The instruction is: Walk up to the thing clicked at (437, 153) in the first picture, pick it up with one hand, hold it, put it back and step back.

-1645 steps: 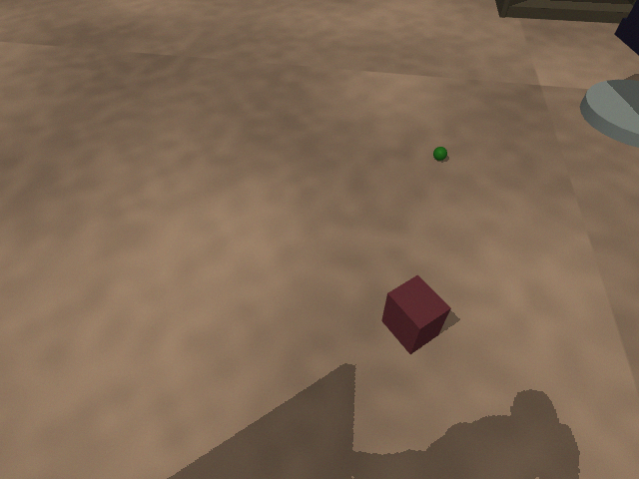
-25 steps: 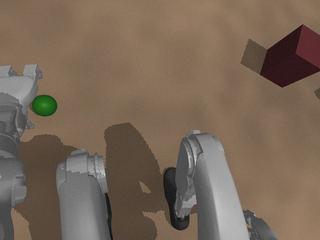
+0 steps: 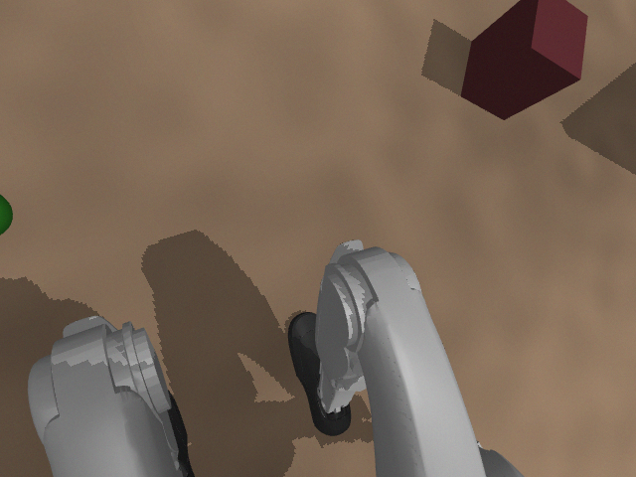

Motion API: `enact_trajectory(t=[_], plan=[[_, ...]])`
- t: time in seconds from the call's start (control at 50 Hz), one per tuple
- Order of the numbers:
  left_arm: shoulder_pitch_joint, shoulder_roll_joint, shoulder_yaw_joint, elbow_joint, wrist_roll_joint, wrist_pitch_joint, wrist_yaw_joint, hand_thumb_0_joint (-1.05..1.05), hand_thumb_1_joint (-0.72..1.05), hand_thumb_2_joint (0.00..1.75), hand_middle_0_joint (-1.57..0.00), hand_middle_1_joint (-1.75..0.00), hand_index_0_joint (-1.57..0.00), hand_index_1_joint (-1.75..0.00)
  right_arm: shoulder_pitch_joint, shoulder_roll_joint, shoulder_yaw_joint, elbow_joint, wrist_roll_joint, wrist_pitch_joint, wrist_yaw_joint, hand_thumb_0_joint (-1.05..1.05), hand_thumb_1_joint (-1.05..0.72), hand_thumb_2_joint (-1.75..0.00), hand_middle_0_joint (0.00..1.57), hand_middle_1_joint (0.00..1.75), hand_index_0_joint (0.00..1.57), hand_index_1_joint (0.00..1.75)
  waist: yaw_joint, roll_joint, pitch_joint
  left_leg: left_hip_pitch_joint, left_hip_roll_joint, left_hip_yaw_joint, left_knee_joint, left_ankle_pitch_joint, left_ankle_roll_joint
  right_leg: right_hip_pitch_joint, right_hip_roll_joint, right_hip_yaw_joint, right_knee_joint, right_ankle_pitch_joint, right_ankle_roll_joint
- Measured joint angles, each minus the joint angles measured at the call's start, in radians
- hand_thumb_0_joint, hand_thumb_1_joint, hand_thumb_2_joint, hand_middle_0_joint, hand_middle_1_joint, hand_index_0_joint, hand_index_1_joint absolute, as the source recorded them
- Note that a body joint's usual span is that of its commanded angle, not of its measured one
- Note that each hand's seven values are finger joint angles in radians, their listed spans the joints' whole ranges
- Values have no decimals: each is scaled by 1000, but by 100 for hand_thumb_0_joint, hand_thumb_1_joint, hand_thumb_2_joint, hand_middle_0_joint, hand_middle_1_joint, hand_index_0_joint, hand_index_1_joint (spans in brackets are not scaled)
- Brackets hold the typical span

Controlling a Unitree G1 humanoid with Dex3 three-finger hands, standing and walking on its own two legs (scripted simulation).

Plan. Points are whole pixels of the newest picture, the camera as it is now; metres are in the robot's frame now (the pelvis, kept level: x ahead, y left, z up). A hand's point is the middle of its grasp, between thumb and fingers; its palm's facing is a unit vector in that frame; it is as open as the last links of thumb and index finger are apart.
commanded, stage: rest palm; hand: left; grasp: from above
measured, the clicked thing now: out of the picture +0.47 +0.30 -0.27
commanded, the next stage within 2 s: close in 0.52 s
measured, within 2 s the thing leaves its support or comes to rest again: neither
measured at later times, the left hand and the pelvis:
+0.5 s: hand out of the picture +0.45 +0.31 -0.24, palm faces -0.47 -0.14 -0.87, open 13.8 cm; pelvis +0.00 +0.01 +0.00, yaw -2 degrees
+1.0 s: hand out of the picture +0.46 +0.30 -0.25, palm faces -0.45 -0.14 -0.88, open 12.6 cm; pelvis +0.00 +0.01 -0.01, yaw -4 degrees
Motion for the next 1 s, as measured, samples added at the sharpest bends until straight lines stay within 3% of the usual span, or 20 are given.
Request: enact_trajectory(t=[0.16,0.3,0.6,0.72,0.82,1.0], plan=[[-12,17,-3,19,-18,20,10,0,-51,100,-8,-100,-7,-101,-17,-2,17,-5,-17,-28,27,0,-90,-90,20,30,20,30,-9,-1,12,-5,3,-17,29,-21,5,4,7,-13,11,-11,8],[-22,39,30,64,-10,20,20,0,-50,101,-9,-100,-8,-101,-47,-8,31,-29,-23,-43,43,0,-90,-90,20,30,20,30,-18,-8,21,1,0,-26,35,-24,8,18,7,-21,8,-14,12],[-36,78,-16,108,14,-8,59,0,-48,106,-11,-105,-9,-105,-72,-26,60,-32,-40,-59,60,0,-90,-90,20,30,20,30,-26,-44,41,12,-1,-43,47,-23,10,39,12,-35,6,-8,18],[-46,91,-7,123,25,4,88,0,-45,104,-12,-105,-11,-105,-75,-32,76,-40,-46,-79,72,0,-90,-90,20,30,20,30,-38,-51,54,12,0,-50,55,-23,13,43,16,-40,5,-4,22],[-55,102,8,142,17,24,101,0,-38,98,-15,-104,-16,-103,-74,-35,85,-47,-48,-88,80,0,-90,-90,20,30,20,30,-47,-51,62,6,1,-54,58,-20,15,41,19,-44,3,1,23],[-48,123,11,143,-9,28,77,0,-29,89,-21,-102,-23,-100,-72,-40,103,-52,-46,-96,83,0,-90,-90,20,30,20,30,-48,-53,77,6,1,-61,59,-20,15,43,21,-49,-1,5,25]])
